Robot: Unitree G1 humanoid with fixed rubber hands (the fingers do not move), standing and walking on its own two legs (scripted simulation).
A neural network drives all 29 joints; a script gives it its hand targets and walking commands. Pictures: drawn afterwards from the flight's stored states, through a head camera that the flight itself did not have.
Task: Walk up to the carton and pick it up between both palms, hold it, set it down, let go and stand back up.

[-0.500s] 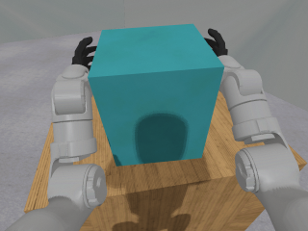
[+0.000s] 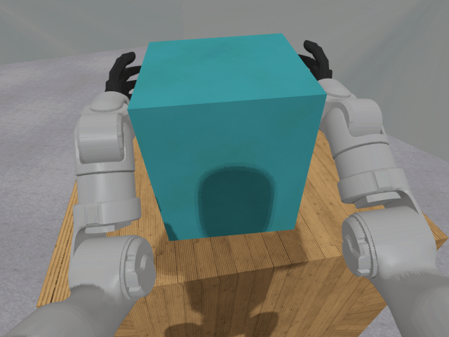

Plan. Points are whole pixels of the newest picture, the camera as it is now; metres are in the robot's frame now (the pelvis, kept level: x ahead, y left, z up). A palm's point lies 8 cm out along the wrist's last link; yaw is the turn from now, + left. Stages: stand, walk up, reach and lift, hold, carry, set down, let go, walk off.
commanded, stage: hold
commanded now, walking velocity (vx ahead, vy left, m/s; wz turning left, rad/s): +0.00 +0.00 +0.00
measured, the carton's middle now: (224, 139) +0.35 +0.00 +0.24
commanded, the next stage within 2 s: none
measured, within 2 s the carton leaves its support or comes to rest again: neither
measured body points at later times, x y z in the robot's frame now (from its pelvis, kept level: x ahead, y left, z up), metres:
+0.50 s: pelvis +0.00 +0.00 +0.00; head -0.06 +0.02 +0.45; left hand +0.38 +0.16 +0.29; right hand +0.40 -0.14 +0.31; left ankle +0.04 +0.10 -0.75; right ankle +0.01 -0.09 -0.75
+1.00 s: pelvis +0.00 +0.00 +0.00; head -0.09 +0.02 +0.44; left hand +0.36 +0.17 +0.30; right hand +0.38 -0.13 +0.32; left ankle +0.04 +0.10 -0.75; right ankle +0.01 -0.09 -0.75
